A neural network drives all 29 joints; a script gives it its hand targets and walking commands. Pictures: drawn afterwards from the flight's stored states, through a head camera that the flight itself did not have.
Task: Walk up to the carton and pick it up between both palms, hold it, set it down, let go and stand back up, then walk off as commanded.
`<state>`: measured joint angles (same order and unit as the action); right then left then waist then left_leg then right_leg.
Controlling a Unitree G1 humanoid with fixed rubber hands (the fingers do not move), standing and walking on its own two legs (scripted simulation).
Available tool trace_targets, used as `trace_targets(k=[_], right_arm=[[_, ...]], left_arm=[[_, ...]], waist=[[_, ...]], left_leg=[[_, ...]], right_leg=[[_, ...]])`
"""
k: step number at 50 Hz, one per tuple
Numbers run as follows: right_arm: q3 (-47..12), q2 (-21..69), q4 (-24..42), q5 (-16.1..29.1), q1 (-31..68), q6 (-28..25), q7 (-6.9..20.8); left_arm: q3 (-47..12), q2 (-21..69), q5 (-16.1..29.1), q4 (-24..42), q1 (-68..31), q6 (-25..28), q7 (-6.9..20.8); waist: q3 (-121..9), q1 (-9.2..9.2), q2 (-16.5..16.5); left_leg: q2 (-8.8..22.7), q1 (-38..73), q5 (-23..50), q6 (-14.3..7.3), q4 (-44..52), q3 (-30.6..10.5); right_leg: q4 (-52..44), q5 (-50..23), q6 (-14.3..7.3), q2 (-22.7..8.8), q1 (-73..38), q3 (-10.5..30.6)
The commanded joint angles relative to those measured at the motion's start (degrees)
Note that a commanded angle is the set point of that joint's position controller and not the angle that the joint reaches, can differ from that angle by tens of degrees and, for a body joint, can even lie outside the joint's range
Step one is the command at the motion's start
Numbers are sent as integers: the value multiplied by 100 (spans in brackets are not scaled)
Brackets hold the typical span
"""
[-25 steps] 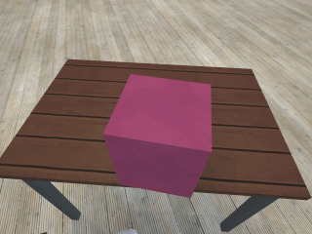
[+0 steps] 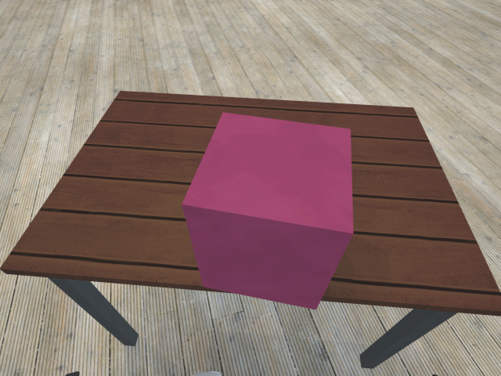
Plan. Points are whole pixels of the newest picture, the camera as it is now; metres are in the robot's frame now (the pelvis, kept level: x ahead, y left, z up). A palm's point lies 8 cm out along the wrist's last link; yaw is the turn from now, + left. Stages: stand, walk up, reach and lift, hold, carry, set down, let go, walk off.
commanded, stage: walk up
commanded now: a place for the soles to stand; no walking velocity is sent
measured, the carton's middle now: (270, 214) +0.37 -0.01 +0.05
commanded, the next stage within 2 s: reach and lift in 0.42 s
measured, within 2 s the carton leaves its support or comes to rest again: neither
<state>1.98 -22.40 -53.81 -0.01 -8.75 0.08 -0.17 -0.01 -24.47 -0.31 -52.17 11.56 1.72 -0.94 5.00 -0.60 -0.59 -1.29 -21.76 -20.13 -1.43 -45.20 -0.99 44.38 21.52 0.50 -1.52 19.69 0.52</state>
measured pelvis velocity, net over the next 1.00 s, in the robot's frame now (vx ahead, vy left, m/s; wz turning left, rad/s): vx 0.00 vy -0.02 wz -0.03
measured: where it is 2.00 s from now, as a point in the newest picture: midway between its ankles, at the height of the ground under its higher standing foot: outside the picture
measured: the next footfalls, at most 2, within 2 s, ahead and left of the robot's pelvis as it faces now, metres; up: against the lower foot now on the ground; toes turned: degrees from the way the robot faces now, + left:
none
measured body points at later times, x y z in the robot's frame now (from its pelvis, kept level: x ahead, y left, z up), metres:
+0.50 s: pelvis +0.00 +0.00 +0.00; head +0.01 +0.00 +0.45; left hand +0.10 +0.33 -0.11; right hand +0.11 -0.32 -0.11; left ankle +0.05 +0.11 -0.71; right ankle +0.03 -0.14 -0.71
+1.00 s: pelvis +0.00 -0.02 +0.00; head +0.01 -0.02 +0.45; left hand +0.18 +0.27 -0.07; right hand +0.17 -0.28 -0.09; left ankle +0.05 +0.11 -0.71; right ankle +0.03 -0.14 -0.71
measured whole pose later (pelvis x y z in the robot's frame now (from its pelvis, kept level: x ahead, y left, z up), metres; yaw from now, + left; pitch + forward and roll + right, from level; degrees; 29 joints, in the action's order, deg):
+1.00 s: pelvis +0.00 -0.02 +0.00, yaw -1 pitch -4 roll -1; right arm 5.7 -12.8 -43.6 -4.6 -8.3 -10.7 -0.8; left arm 1.1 -22.1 -2.4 -30.8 4.7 -18.6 0.8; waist 5.3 -1.8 0.0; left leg 1.6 -20.9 -20.7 1.0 -45.7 -1.0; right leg 44.8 21.3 0.5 1.1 19.4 0.5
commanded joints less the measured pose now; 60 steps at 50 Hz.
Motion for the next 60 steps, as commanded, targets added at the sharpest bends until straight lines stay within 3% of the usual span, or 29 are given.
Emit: trace_targets(k=[1,2,3,5,6,7,8,10,11,15,18,21,22,23,24,26,28,30,32,33,35,41,45,46,47,49,50,56,60], right_arm=[[414,-1228,287,-115,318,20,71],[414,-1197,326,-111,313,21,86],[401,-1223,266,-115,297,9,91],[373,-1352,345,-96,496,-2,83],[364,-1328,334,-135,597,2,91],[360,-1329,365,-88,627,14,84],[341,-1295,426,-113,647,13,83],[332,-1338,396,-118,660,26,87],[322,-1313,394,-100,783,38,78],[347,-1278,443,-100,632,60,80],[357,-1297,378,-139,550,45,94],[349,-1285,444,-120,737,30,101],[1299,-661,-212,-935,2025,-1000,276],[1409,-1078,-566,-931,1873,-1129,490],[1362,-1280,-521,-939,1798,-1122,530],[1424,-1332,-260,-925,1634,-1202,513],[1249,-1140,35,-721,1453,-1133,454],[1021,-1108,205,-584,1251,-1166,379],[872,-869,483,-523,960,-1113,308],[815,-886,574,-509,808,-1079,278],[563,-544,805,-348,621,-1029,194],[228,-80,1361,-114,229,-1182,-80],[334,-4,1570,-109,11,-1298,-179],[315,85,1805,-88,-19,-1327,-200],[337,184,1914,-97,-163,-1320,-241],[314,239,2083,-51,-305,-1278,-270],[421,226,2060,-61,-338,-1281,-283],[572,286,2686,-89,-282,-1069,-260],[494,483,3224,-105,-422,-823,-281]], left_arm=[[524,-1564,-51,79,-454,122,-85],[504,-1546,-38,117,-462,116,-108],[490,-1438,-2,92,-488,102,-105],[407,-1260,23,19,-442,85,-88],[405,-1163,18,80,-336,91,-86],[421,-1240,-6,12,-235,70,-92],[429,-1233,-9,11,-257,58,-99],[457,-1219,2,33,-253,43,-87],[440,-1201,7,29,-220,49,-86],[431,-1347,-14,20,-362,65,-91],[430,-1263,-5,61,-295,64,-82],[432,-1210,4,39,-264,52,-81],[356,-841,-99,1790,-2650,-1227,-87],[392,-533,-156,1775,-2254,-1740,-282],[443,-412,-247,1878,-2041,-1948,-243],[680,-581,-326,2318,-2182,-2239,-188],[715,-780,-240,2536,-2011,-2415,-132],[886,-775,-341,2696,-1778,-2465,-103],[1036,-806,-429,2664,-1458,-2481,-72],[1085,-815,-459,2691,-1251,-2510,-53],[1267,-828,-541,2555,-1038,-2487,-9],[1431,-846,-464,2714,-902,-2134,125],[1190,-777,-249,3221,-928,-1903,134],[1181,-832,-133,3360,-963,-1844,126],[1077,-713,-11,3456,-897,-1789,152],[1052,-744,38,3528,-743,-1753,171],[946,-666,45,3596,-688,-1726,160],[699,-436,201,4022,-463,-1726,123],[703,-381,313,4097,-475,-1671,161]], waist=[[37,239,-28],[-119,251,-68],[-106,196,-391],[-81,90,-250],[-147,14,-409],[-124,-48,-305],[-81,49,-295],[-112,15,-604],[11,-47,-480],[113,91,-92],[-11,83,-497],[-48,50,-546],[-552,308,-446],[19,349,-989],[152,382,-869],[-256,435,-585],[-308,261,-241],[-447,199,-98],[-552,45,336],[-594,41,276],[-652,-314,459],[-839,-377,905],[-923,-137,656],[-923,-205,574],[-883,-74,608],[-868,-90,475],[-820,-5,342],[-123,12,-35],[25,-57,1]], left_leg=[[426,226,236,-189,949,-788],[472,425,259,-246,1054,-862],[596,476,643,-325,1295,-1071],[744,215,645,-505,1412,-1270],[817,81,702,-546,1517,-1275],[814,3,636,-514,1479,-1292],[791,-93,397,-536,1502,-1253],[870,-388,-54,-585,1763,-1384],[808,-347,6,-529,1680,-1297],[610,-26,-145,-388,1470,-1141],[740,53,78,-483,1592,-1239],[910,-165,126,-587,1757,-1429],[709,-1443,-1634,295,1254,88],[1041,-2407,-2371,30,1629,35],[1111,-2793,-2416,-133,1744,131],[1036,-2337,-1771,-114,1401,258],[874,-1672,-1385,-75,1266,368],[749,-1051,-486,22,1108,442],[474,-284,194,31,970,583],[444,-39,321,56,1074,615],[281,303,567,-3,1186,689],[50,857,920,-72,1319,741],[74,1198,919,43,1506,660],[61,1187,994,62,1582,671],[36,1269,1014,52,1617,657],[3,1465,1020,62,1758,689],[28,1519,1003,113,1803,645],[167,1017,621,184,2412,593],[170,755,388,79,2692,738]], right_leg=[[-1453,-257,-767,-862,561,1320],[-1288,-376,-739,-778,536,1153],[-1024,-476,-623,-615,513,934],[-818,-611,-478,-356,225,547],[-700,-479,-450,-271,-3,493],[-791,-519,-481,-313,12,461],[-818,-490,-480,-322,-14,541],[-602,22,-462,-202,-174,430],[-799,-157,-498,-273,-102,477],[-1147,-59,-571,-433,336,805],[-892,-138,-507,-333,257,599],[-615,-61,-463,-169,2,449],[202,549,-458,433,-178,-792],[880,345,-385,554,-764,-859],[866,-2,-307,571,-1382,-863],[644,-326,-261,487,-1403,-822],[205,-537,-235,511,-1313,-737],[-186,-754,-262,349,-1110,-604],[-742,-737,-267,298,-875,-412],[-831,-815,-251,248,-825,-380],[-1108,-1173,-146,171,-887,-242],[-1314,-1880,170,70,-944,-88],[-1415,-1718,159,123,-854,-190],[-1476,-1686,140,157,-930,-225],[-1551,-1671,156,155,-935,-211],[-1672,-1578,147,142,-976,-227],[-1680,-1494,140,176,-931,-245],[-1939,-812,-69,288,-1389,-258],[-2051,-695,-58,339,-1801,-193]])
